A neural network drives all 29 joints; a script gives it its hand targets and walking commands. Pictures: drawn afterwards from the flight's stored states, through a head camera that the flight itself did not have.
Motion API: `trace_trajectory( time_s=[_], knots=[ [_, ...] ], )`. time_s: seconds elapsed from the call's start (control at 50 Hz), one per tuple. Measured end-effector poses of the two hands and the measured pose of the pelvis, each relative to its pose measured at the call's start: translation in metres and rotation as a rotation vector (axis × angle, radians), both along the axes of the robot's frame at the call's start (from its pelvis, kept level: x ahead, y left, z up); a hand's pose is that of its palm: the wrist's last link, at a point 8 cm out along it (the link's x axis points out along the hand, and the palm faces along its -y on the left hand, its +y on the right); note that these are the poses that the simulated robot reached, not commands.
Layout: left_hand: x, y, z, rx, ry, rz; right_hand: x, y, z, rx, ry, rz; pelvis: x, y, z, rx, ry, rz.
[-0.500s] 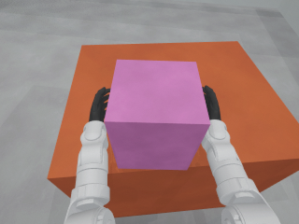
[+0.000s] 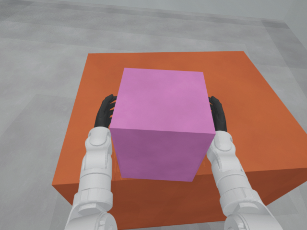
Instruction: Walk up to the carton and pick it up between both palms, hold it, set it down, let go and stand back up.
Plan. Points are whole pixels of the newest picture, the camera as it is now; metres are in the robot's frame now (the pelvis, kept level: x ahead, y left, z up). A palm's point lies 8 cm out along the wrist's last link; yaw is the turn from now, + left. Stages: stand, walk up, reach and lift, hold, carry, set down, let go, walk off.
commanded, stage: reach and lift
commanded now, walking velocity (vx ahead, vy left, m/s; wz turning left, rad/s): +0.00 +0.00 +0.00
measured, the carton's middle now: (160, 127) +0.39 +0.03 +0.05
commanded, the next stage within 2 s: none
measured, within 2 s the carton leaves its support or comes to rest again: leaves its support in 0.48 s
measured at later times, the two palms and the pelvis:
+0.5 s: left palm (102, 126) +0.35 +0.18 +0.08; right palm (219, 129) +0.37 -0.12 +0.09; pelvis -0.01 +0.00 +0.00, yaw +1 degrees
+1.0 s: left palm (92, 121) +0.35 +0.20 +0.10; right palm (211, 120) +0.37 -0.09 +0.11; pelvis -0.03 +0.01 +0.00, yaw +2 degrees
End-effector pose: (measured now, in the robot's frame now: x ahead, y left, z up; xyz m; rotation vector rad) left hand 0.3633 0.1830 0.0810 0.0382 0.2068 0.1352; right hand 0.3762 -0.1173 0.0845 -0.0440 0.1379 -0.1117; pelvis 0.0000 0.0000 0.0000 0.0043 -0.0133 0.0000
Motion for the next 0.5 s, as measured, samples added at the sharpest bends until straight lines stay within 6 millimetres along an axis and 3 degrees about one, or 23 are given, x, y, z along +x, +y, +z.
trace_trajectory(
  time_s=[0.5],
  knots=[
    [-0.009, -0.001, 0.003, -0.018, -0.052, 0.0, -0.01, -0.001, 0.005, -0.034, -0.065, 0.003, -0.012, -0.001, 0.0, -0.012, 0.014, 0.01]
  ],
)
